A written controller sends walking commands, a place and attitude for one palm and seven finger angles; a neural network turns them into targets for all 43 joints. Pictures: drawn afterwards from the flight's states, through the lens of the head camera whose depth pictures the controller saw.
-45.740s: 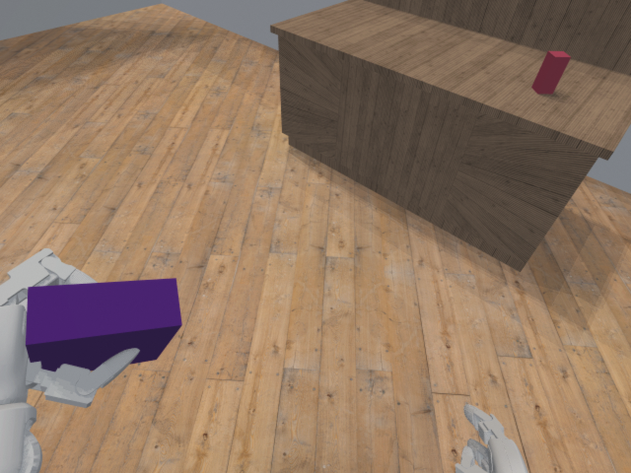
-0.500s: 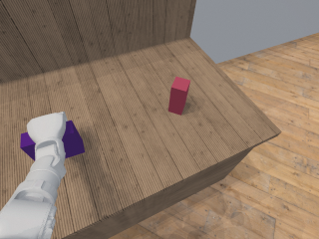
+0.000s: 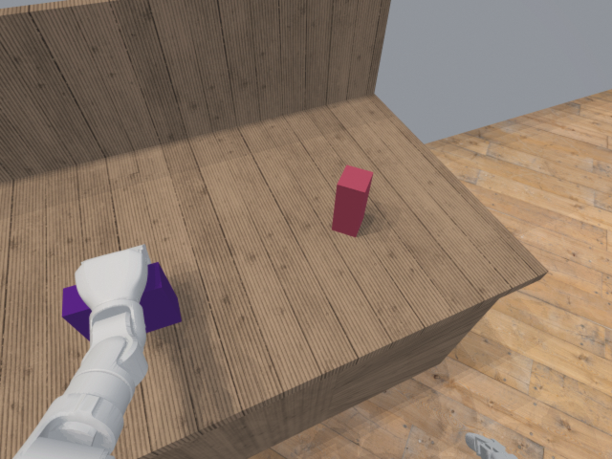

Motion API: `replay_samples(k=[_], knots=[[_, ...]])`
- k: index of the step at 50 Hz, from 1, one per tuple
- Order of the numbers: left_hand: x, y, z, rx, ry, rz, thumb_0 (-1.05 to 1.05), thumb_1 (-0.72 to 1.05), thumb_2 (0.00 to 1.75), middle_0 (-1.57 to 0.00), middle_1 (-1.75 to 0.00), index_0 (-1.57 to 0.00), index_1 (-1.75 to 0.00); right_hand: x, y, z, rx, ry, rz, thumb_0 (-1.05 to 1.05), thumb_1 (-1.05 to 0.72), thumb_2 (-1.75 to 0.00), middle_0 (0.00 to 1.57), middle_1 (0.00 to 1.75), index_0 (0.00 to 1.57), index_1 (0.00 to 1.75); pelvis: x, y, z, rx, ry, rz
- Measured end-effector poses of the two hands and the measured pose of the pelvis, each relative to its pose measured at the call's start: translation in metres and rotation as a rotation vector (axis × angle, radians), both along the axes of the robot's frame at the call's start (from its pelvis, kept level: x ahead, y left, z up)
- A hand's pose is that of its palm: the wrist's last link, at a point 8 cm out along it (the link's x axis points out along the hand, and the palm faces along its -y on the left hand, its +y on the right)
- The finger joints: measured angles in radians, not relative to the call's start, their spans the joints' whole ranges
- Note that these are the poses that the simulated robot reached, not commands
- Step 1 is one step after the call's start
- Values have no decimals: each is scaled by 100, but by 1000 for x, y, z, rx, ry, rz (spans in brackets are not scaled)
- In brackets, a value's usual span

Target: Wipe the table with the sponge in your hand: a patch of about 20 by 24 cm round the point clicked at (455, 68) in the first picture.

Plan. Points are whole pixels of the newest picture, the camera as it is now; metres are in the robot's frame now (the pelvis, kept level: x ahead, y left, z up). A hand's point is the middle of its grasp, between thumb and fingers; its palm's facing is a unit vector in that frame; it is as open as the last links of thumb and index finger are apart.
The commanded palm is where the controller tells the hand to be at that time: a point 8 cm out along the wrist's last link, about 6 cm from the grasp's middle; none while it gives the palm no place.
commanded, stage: wipe back along the first lane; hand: left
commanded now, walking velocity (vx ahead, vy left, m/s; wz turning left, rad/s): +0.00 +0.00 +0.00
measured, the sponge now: (131, 311) +0.33 +0.30 -0.06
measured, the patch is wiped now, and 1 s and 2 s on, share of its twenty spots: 1.00 1.00 1.00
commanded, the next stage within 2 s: lift the sponge slowly off the table in 0.96 s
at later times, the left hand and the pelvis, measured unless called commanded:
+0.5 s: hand (130, 336) +0.27 +0.27 -0.03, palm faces -0.07 -0.02 -1.00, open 9.2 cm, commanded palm +0.23 +0.24 +0.00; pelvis +0.00 -0.01 +0.00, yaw +1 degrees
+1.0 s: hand (138, 354) +0.25 +0.25 -0.03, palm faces -0.09 -0.03 -1.00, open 9.2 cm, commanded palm +0.21 +0.23 +0.00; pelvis -0.01 -0.03 +0.00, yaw +1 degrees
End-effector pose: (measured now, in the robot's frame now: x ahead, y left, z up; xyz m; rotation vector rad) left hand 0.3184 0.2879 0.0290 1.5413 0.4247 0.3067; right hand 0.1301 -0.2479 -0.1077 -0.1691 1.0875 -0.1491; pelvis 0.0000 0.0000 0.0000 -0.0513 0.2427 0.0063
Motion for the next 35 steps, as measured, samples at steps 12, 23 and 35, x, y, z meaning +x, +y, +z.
replay_samples(k=[12, 23, 35], knots=[[-30, -13, 0, -6, -2, 19, 2, -43, 113, -74, -149, -76, -152, 39, 9, 13, 16, -111, 50, 0, -91, -90, 20, 30, 20, 30, 2, -3, 2, 7, -39, 7], [-55, -25, 0, -7, -6, 16, 3, -43, 113, -74, -149, -76, -152, 51, 10, 19, 24, -167, 77, 0, -91, -90, 20, 30, 20, 30, -1, -9, 2, 13, -63, 10], [-73, -37, 0, -11, 3, 30, 2, -43, 113, -74, -149, -76, -151, 47, 3, 17, 28, -175, 77, 1, -91, -90, 20, 30, 20, 30, -6, -18, 3, 23, -82, 7]])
